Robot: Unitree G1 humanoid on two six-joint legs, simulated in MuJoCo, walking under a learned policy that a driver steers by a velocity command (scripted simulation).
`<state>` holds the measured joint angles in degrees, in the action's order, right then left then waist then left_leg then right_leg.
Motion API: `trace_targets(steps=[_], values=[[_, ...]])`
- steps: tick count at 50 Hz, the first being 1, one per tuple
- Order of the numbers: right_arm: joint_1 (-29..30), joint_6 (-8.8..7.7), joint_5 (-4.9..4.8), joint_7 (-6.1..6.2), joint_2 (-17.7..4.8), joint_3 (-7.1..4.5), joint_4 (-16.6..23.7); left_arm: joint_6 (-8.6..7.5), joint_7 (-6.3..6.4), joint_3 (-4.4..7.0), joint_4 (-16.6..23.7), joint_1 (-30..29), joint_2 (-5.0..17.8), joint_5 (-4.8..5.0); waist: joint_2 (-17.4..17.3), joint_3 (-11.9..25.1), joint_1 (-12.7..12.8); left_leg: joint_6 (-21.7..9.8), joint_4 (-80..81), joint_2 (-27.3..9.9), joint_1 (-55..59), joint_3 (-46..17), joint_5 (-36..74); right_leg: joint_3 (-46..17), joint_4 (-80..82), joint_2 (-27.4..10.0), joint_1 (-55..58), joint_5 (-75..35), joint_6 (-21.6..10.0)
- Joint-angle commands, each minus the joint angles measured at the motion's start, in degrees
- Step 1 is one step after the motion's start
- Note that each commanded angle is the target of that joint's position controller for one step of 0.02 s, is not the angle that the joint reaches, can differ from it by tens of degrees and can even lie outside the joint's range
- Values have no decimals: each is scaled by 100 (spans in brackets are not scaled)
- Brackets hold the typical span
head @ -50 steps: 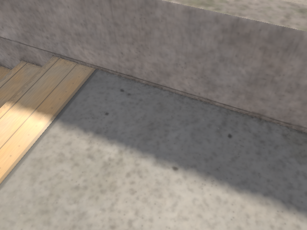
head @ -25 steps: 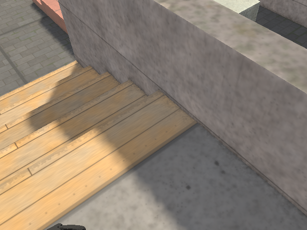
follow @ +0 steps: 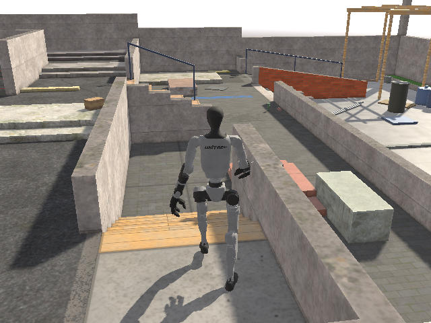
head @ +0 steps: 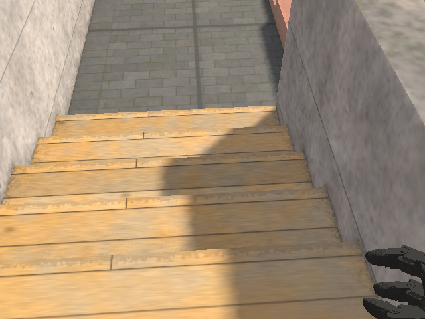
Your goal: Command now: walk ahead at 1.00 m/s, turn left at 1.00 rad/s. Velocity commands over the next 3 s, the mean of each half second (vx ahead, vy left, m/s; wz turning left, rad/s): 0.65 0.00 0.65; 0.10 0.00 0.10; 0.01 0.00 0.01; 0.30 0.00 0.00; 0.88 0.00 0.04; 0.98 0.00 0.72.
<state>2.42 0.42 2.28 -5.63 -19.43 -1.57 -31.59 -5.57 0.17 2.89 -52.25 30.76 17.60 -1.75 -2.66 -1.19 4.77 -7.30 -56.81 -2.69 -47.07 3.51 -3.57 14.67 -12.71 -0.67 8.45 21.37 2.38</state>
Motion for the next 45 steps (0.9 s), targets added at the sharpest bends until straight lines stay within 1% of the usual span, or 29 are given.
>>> trace_targets(steps=[1, 3, 4, 5, 6, 7, 8, 9, 10, 11, 12, 13, 15, 16, 19, 22, 23, 24, 25, 26, 27, 28, 30, 31, 32, 35, 38, 43, 45], values=[[426, -59, 25, -62, 97, 109, 370, -148, 35, 53, 357, -409, 653, -1, 527, -820, -445, -269, 943, 295, 920, 661, 216, 213, 454, -1173, -918, -5346, -192], [10, -78, -19, 35, -56, 38, 186, -2, 148, 112, 408, -304, 974, 15, 871, -266, -755, -400, 1095, 720, 1697, 910, -166, 283, -513, -1308, -408, -7809, -150], [-529, -83, 7, 96, -226, -36, 17, 86, 197, 171, 454, -370, 1230, 6, 880, 48, -1111, -494, 1160, 886, 2351, 843, -474, 248, -1416, -1474, -366, -8458, -185], [-1514, -94, 0, 166, -412, -153, -287, 180, 221, 220, 555, -607, 1388, -2, 963, 512, -1593, -630, 1207, 1022, 3423, 677, -759, 119, -2668, -1621, -641, -8782, -278], [-2823, -121, -16, 274, -674, -336, -726, 260, 191, 243, 752, -981, 1399, 1, 824, 1000, -2116, -850, 1763, 1025, 5098, 263, -793, -27, -4446, -1587, -1570, -7972, -345], [-2897, -42, -245, 414, -1008, -591, -882, 274, 115, 256, 908, -1292, 1152, 25, -171, 938, -2017, -1009, 2421, 595, 6350, -845, -1039, -120, -6788, -441, -3185, -2516, -247], [-2085, 29, 14, 448, -1685, -631, -549, 158, 74, 65, 1531, -653, 489, 63, -957, 1352, -783, -1716, 2559, -884, 7431, -3677, 726, -826, -8537, 49, -5271, 743, -36], [-2568, 66, -35, 560, -1567, -671, -462, 16, 71, 40, 1802, -1058, 724, 145, -185, 2176, -1251, -2168, 3561, -1354, 7776, -4702, 579, -1805, -8615, 28, -5869, 406, -27], [-2450, -10, -85, 649, -1212, -592, -678, -53, 95, -24, 1724, -1109, 671, 145, 508, 1270, -954, -1942, 3840, -1383, 6756, -4274, 1118, -1863, -7966, -306, -5846, 132, -45], [-2265, -113, -142, 693, -872, -470, -825, -32, 130, -43, 1659, -1174, 619, 79, 881, 417, -601, -1722, 3825, -1154, 5548, -3594, 1958, -1779, -7287, -554, -5502, 129, -17], [-1964, -203, -145, 711, -676, -386, -828, 76, 134, -57, 1538, -1085, 551, -29, 1062, 80, -289, -1512, 3800, -894, 4599, -2965, 2644, -1734, -6864, -700, -4997, 253, 11], [-1833, -285, -200, 705, -500, -310, -823, 227, 114, -47, 1424, -884, 566, -108, 1097, -79, -106, -1333, 3810, -713, 3813, -2503, 3445, -1716, -6370, -806, -4444, 262, 53], [-1869, -388, -195, 631, -443, -264, -995, 419, 48, -73, 1344, -946, 370, -82, 988, 66, -36, -1012, 3892, -181, 3030, -1769, 4277, -1476, -5473, -740, -3743, 5, 38], [-2060, -445, -154, 593, -526, -279, -1096, 419, 30, -121, 1443, -957, 223, -66, 529, 92, -62, -966, 3673, -105, 2937, -1536, 5375, -1363, -4868, -619, -3599, -395, -58], [-2120, -409, -274, 592, -269, -215, -1307, 327, -5, -166, 1424, -1572, 68, 46, 242, 209, -396, -337, 3525, 562, 2903, -984, 4310, -1014, -3136, -132, -2947, -2517, -326], [-2272, -361, -270, 673, -273, -207, -1400, 325, -14, -185, 1276, -1547, 87, 14, -17, 263, -518, -98, 3174, 514, 3192, -999, 4115, -942, -2592, 339, -2334, -3211, -434], [-1856, -385, -173, 697, -344, -214, -1280, 303, 19, -112, 907, -671, 176, 12, -182, 783, -140, 32, 2553, 260, 3032, -996, 4723, -994, -3402, 442, -1396, -3814, -624], [-1408, -410, -223, 730, -464, -250, -1205, 295, 68, -15, 627, 210, 434, 6, -214, 845, 417, 231, 1861, 180, 2849, -1049, 4740, -1194, -3219, 413, -860, -3446, -664], [-784, -438, -316, 763, -593, -298, -1146, 245, 109, 93, 282, 1322, 660, -26, 118, 756, 1281, 432, 280, 420, 2491, -935, 3926, -1232, -2425, 246, -74, -3975, -777], [-1548, -423, -328, 767, -259, -284, -1212, 166, 129, 92, 399, 755, 874, 37, 1925, 380, 794, 772, -2420, 1741, 1921, -384, -2512, -2333, -1691, -1038, -72, -7927, -1442], [-3129, -408, -304, 860, 128, -181, -1384, 131, 43, -65, 685, 196, 637, 59, 1513, 970, -264, 591, -2885, 1799, 1347, -1796, -3432, -3983, -1991, -2123, 250, -9199, -2026], [-3035, -358, -194, 927, -75, -181, -1566, 117, 2, -54, 906, -323, 551, 133, 849, 712, -322, 555, -2711, 1481, 1340, -1804, -2959, -3864, -1642, -2022, -420, -8264, -2066], [-2260, -202, -22, 887, -229, -204, -1401, 128, -13, -195, 1068, -1011, 197, 113, 60, 310, -549, 613, -2070, 1092, 1484, -1403, -2356, -3378, -1159, -1618, -1548, -6412, -2004], [-2345, -54, -36, 833, -62, -138, -1354, 126, 42, -139, 1070, -1180, 396, 90, 559, 537, -739, 650, -1809, 945, 1591, -1365, -2172, -3508, -1009, -1737, -1788, -5658, -2143], [-2076, 79, -45, 819, -66, -120, -1338, 145, 50, -174, 994, -979, 320, 73, 503, 553, -574, 648, -1491, 878, 1959, -1300, -2062, -3406, -810, -1645, -2239, -5457, -2116], [-1885, 272, -173, 743, 299, 13, -1391, 152, 39, -269, 839, -921, 278, 35, 479, 672, -717, 563, -96, 730, 2654, -1045, -1704, -2651, -648, -1282, -2609, -5364, -1728], [-1714, 379, -169, 671, 419, 134, -1530, 240, -17, -295, 725, -982, 260, 52, 920, 688, -652, 503, 762, 607, 3391, -495, -1181, -2164, -499, -897, -2804, -4517, -1264], [-1394, 387, -180, 672, 382, 193, -1613, 526, -26, -295, 694, -1220, 248, 79, 1048, 261, -587, 444, 2301, 515, 3742, -344, -1471, -2423, -387, -854, -2737, -2039, -1180], [-1504, 244, -156, 731, 279, 184, -1734, 607, 8, -309, 666, -1113, 150, 124, 768, 199, -569, 262, 3462, 156, 4228, -878, -643, -2645, -459, -884, -2745, -1456, -912]])
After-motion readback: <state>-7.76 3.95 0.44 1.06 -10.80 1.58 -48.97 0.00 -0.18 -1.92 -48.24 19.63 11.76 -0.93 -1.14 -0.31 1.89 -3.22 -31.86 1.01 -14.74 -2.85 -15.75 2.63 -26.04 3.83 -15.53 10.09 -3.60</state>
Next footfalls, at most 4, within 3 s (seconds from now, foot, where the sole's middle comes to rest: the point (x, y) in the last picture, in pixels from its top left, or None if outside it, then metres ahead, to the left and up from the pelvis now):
0.14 left None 0.31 0.04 -0.76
0.50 right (240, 273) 0.63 0.00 -0.76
0.90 left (185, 301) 0.52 0.16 -0.76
2.10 right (246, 248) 0.71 -0.02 -0.76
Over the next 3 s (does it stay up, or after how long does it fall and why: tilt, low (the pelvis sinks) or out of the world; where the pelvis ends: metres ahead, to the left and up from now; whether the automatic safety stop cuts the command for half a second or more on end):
stays up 1.32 0.17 -0.34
